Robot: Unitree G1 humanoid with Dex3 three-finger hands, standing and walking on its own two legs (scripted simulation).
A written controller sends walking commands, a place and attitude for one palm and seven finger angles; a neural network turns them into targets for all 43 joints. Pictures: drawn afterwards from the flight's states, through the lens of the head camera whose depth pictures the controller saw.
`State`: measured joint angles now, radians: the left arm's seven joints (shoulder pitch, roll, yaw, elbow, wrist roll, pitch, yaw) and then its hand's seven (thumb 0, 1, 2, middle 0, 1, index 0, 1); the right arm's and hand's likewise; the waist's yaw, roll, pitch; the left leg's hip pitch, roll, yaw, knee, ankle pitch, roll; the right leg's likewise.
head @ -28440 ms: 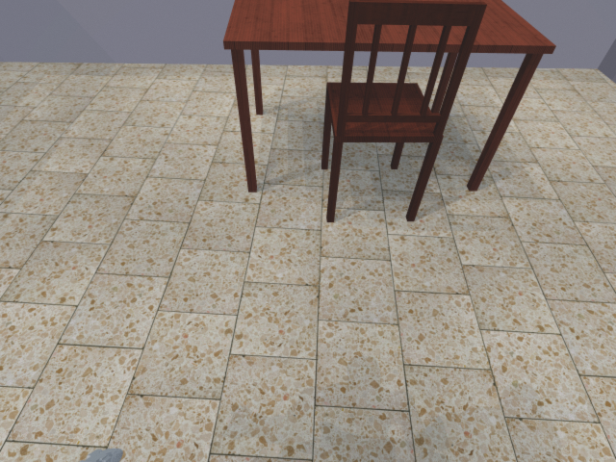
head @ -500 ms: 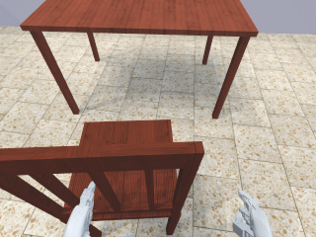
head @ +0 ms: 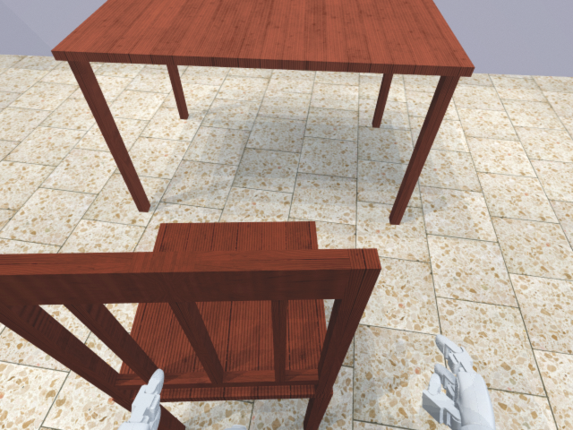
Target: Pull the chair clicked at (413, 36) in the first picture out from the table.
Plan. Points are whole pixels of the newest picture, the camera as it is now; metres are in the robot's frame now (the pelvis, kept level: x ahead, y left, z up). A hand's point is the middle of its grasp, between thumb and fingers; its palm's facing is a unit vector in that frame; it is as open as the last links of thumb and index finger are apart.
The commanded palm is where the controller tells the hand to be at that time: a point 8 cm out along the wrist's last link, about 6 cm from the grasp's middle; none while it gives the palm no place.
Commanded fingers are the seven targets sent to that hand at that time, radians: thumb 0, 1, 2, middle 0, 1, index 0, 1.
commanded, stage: draw the hand back to the body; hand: left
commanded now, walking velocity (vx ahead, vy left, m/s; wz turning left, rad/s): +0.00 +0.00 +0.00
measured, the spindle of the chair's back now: (202, 344) +0.24 +0.13 +0.00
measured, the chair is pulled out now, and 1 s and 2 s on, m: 0.61 0.62 0.62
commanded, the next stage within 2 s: step back with the hand held close in 1.58 s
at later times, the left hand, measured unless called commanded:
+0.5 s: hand (136, 422) +0.14 +0.16 +0.09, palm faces -0.02 -1.00 -0.08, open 17.4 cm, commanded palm +0.09 +0.23 +0.11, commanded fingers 0.00 -0.33 0.31 -0.03 -0.05 -0.03 -0.05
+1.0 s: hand (85, 380) +0.16 +0.21 +0.12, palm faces +0.18 -0.88 -0.45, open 11.9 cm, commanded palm +0.14 +0.27 +0.21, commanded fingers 0.00 0.57 0.74 -0.16 -0.23 -0.16 -0.23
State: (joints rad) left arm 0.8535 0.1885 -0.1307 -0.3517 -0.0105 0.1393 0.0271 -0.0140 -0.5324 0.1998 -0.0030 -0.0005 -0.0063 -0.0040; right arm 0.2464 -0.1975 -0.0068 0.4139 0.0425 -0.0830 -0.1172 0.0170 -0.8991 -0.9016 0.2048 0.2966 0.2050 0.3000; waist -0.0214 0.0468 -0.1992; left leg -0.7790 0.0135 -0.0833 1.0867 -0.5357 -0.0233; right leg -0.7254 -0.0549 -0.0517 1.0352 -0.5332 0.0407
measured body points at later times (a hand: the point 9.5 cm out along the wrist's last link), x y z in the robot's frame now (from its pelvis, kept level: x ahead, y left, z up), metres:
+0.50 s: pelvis -0.02 +0.00 +0.00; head +0.01 +0.00 +0.45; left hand +0.13 +0.21 +0.09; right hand +0.18 -0.22 -0.07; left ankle +0.00 +0.13 -0.67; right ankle -0.01 -0.15 -0.67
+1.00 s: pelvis +0.02 -0.02 +0.06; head +0.02 -0.04 +0.51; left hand +0.15 +0.25 +0.14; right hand +0.21 -0.24 -0.03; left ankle +0.00 +0.13 -0.67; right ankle -0.01 -0.15 -0.67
